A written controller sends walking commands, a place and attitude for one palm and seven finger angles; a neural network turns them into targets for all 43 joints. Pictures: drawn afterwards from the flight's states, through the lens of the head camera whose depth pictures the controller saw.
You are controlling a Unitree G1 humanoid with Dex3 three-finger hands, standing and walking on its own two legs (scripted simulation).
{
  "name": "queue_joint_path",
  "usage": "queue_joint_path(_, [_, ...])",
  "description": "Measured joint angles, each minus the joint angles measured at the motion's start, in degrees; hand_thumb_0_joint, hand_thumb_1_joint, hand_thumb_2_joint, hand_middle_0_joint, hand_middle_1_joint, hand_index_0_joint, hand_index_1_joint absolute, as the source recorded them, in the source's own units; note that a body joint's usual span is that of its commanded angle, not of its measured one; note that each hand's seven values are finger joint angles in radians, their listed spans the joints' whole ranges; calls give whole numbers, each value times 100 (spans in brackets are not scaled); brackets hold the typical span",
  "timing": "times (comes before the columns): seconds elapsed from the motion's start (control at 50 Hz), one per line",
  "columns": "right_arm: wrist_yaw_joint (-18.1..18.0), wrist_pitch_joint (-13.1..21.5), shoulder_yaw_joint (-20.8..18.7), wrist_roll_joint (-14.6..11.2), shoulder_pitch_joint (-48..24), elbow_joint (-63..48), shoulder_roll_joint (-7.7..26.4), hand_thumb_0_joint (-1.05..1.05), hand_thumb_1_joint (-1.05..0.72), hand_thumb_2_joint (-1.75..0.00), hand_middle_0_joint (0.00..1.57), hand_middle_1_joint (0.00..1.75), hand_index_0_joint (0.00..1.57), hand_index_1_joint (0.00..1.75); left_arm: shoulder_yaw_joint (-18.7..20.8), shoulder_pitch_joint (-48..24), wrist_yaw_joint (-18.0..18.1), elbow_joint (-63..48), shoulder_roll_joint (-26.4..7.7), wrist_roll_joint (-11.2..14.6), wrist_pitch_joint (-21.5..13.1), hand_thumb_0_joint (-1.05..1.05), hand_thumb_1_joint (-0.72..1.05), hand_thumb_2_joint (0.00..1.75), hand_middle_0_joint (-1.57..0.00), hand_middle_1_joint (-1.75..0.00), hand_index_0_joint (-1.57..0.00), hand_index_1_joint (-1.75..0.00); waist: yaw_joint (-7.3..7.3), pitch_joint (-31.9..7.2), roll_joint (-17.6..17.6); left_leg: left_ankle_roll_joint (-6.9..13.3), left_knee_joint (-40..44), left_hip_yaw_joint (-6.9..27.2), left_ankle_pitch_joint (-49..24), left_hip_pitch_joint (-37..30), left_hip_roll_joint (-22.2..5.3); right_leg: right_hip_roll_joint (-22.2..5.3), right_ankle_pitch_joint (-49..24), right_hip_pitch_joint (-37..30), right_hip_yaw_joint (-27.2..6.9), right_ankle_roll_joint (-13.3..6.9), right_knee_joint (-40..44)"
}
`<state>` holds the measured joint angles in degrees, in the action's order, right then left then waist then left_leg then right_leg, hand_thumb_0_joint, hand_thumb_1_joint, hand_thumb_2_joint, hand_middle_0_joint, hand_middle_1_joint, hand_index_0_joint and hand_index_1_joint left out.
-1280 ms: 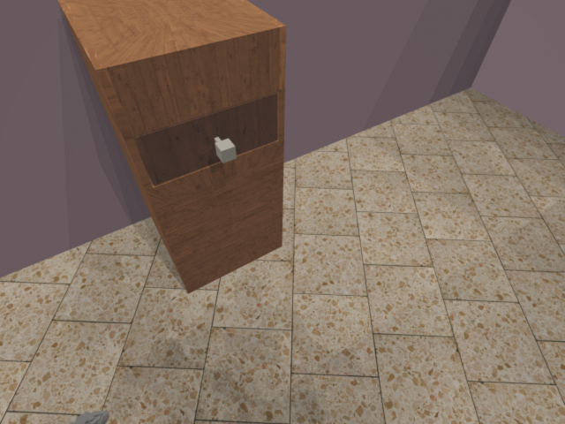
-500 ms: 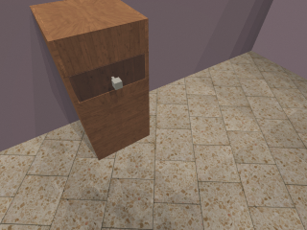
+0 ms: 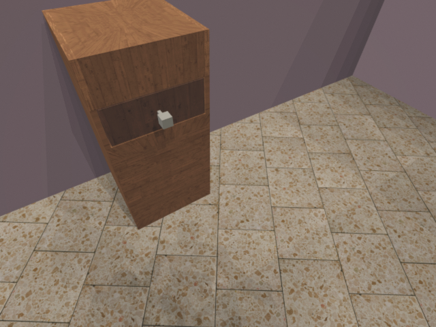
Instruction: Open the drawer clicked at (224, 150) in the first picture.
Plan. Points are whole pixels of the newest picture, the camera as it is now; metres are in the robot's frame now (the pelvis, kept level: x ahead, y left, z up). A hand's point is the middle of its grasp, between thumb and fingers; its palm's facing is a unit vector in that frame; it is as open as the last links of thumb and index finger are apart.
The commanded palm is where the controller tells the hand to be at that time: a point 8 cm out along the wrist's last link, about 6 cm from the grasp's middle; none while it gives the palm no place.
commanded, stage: look at it before walking up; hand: left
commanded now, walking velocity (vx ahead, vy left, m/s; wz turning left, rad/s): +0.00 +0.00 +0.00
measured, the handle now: (163, 117) +0.80 +0.24 -0.11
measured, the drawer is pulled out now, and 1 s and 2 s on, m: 0.00 0.00 0.00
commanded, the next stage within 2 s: walk to a spot facing it in 0.26 s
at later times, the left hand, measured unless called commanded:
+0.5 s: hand out of the picture +0.07 +0.25 -0.16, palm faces -0.03 -0.94 -0.33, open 7.4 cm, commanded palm none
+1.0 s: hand out of the picture +0.04 +0.16 -0.17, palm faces -0.20 -0.95 -0.23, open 7.4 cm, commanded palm none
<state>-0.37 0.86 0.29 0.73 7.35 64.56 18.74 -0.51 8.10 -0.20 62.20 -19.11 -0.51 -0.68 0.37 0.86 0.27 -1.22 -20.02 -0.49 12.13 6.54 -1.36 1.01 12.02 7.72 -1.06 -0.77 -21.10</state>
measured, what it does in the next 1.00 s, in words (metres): lifts its left foot, turning right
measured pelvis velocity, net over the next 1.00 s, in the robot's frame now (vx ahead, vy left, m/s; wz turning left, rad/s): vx -0.03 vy -0.02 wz -0.28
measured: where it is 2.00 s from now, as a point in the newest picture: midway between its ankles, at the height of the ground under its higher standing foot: outside the picture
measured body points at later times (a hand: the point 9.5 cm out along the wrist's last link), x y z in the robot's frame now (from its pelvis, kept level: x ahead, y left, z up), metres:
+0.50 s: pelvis +0.00 +0.01 +0.00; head +0.00 +0.01 +0.45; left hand +0.07 +0.30 -0.14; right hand +0.08 -0.28 -0.14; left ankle -0.01 +0.13 -0.75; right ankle -0.01 -0.11 -0.75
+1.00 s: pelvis -0.03 -0.02 -0.01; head +0.00 -0.04 +0.44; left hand +0.06 +0.21 -0.15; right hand -0.01 -0.29 -0.16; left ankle -0.01 +0.14 -0.68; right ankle -0.01 -0.10 -0.75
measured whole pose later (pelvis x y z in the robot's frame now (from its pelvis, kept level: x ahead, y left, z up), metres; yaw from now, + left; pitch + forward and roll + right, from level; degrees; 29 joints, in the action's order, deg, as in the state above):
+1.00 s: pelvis -0.03 -0.02 -0.01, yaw -16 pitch +1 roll +2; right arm -1.4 -2.6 -3.4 0.9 8.0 55.2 12.7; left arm 2.7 16.4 -0.3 53.9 -10.3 -1.1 2.0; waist -2.0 3.5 0.1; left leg -3.6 -55.6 0.3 22.5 24.8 -2.2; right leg 4.9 10.5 17.8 -5.8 -4.1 -27.6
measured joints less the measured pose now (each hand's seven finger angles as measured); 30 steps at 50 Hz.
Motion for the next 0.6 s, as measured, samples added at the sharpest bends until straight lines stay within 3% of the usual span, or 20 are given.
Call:
queue_joint_path(0.42, [-5,13,13,-7,-44,-6,-2,0,-91,-90,20,30,20,30,10,51,-2,47,-33,-6,16,1,90,90,-20,-30,-20,-29,-49,30,9,47,84,-4,-46,-52,53,-54,-46,-59,-5,50,92])
queue_joint_path(0.6, [-103,-131,-117,21,-27,-516,-344,0,-91,-90,20,30,20,30,146,330,10,-328,176,-33,328,1,90,90,-20,-30,-20,-29,-132,138,86,27,-616,-478,330,323,-52,78,286,673,-438,44,-949])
